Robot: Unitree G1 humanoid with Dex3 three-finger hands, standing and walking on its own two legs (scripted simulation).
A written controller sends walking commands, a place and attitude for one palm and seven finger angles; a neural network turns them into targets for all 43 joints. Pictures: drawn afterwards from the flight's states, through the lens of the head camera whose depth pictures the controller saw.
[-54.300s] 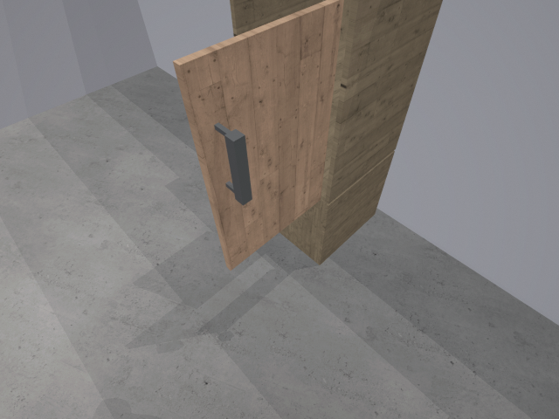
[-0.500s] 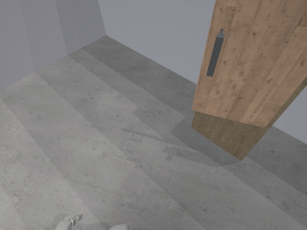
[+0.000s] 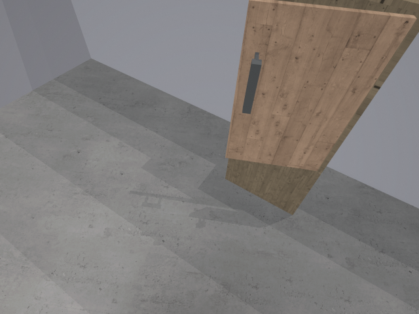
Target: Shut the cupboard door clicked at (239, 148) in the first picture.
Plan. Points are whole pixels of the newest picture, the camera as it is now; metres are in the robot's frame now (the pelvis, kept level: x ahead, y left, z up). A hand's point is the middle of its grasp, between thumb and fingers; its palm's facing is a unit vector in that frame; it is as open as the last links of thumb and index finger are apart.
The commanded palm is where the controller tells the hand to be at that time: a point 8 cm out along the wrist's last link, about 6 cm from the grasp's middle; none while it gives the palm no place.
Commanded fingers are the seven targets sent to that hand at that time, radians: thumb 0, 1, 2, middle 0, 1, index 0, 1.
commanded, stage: take the last steps up to it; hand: left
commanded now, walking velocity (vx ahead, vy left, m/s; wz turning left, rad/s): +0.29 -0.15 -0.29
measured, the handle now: (251, 83) +0.70 -0.09 +0.04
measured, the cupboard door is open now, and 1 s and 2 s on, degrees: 24 24 24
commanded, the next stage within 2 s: come to a stop and stand still in 0.60 s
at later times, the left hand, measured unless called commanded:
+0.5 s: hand out of the picture +0.15 +0.16 -0.19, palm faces -0.11 -0.99 -0.13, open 7.4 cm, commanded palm none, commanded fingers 0.00 0.90 0.90 -0.20 -0.30 -0.20 -0.30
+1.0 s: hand (201, 225) +0.35 +0.03 -0.17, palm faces -0.14 -0.97 -0.21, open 7.3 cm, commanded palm none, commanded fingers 0.00 0.90 0.90 -0.20 -0.30 -0.20 -0.30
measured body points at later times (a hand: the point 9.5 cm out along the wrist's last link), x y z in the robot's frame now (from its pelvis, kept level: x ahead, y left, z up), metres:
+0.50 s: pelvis +0.12 -0.03 -0.01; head +0.14 +0.01 +0.44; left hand +0.15 +0.21 -0.18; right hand +0.14 -0.29 -0.13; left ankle +0.15 +0.08 -0.74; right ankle +0.03 -0.15 -0.65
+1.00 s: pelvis +0.22 -0.12 -0.01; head +0.26 -0.14 +0.44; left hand +0.36 +0.08 -0.15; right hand +0.21 -0.38 -0.16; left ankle +0.20 +0.00 -0.68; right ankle +0.26 -0.26 -0.74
